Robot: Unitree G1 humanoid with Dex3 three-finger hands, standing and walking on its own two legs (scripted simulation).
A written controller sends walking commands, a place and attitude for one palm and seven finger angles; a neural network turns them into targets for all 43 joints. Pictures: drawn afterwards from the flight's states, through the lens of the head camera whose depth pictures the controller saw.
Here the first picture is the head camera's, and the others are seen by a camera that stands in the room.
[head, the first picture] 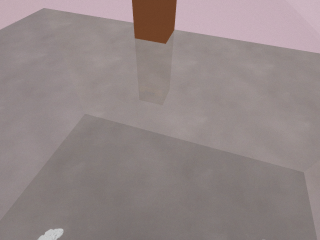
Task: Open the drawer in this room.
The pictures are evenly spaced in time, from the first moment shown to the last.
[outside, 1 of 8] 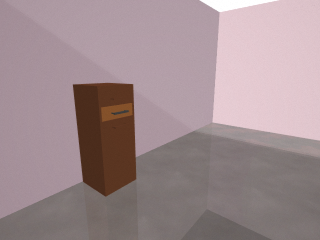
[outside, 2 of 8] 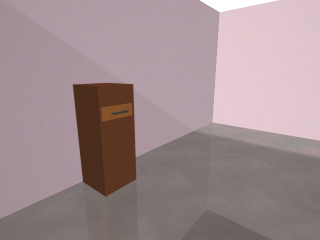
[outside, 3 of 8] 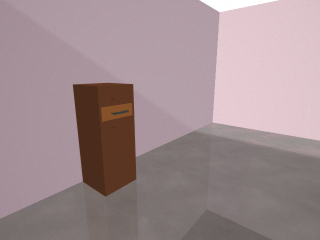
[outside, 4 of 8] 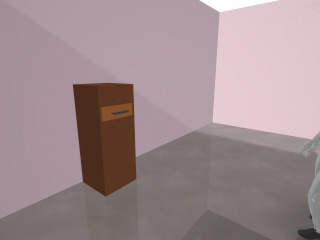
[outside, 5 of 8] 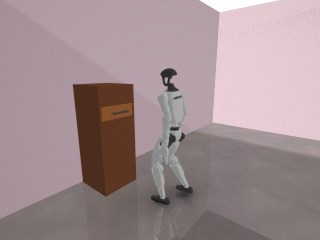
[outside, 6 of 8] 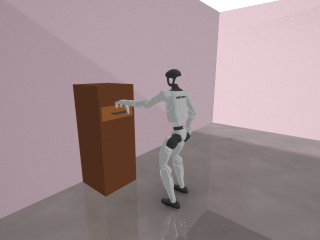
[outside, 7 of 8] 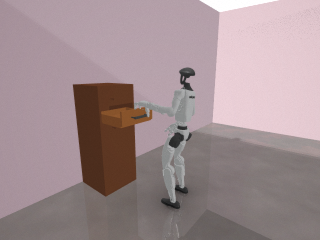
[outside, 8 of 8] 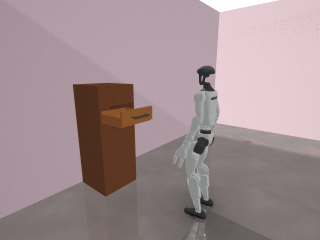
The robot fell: no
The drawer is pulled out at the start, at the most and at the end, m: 0.00 0.30 0.29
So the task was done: yes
